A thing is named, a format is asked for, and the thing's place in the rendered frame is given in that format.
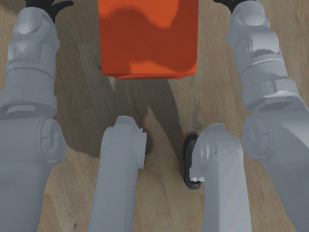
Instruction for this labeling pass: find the robot right hand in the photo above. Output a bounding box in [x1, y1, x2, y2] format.
[213, 0, 256, 14]

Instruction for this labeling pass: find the robot right upper arm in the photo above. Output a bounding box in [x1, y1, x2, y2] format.
[240, 108, 309, 232]

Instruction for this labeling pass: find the robot left shin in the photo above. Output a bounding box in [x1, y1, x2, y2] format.
[99, 116, 140, 157]

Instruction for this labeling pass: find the right robot foot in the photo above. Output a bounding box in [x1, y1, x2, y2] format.
[183, 134, 202, 189]

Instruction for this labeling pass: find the robot left hand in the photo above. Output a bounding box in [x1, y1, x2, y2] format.
[25, 0, 74, 24]

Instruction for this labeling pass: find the left robot forearm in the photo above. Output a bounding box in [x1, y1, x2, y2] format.
[0, 7, 60, 121]

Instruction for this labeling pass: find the robot left upper arm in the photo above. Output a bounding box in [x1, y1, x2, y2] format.
[0, 116, 67, 232]

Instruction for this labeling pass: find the carton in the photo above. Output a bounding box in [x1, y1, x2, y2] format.
[98, 0, 199, 79]

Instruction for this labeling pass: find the right robot forearm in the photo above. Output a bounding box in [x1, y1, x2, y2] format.
[226, 0, 309, 113]

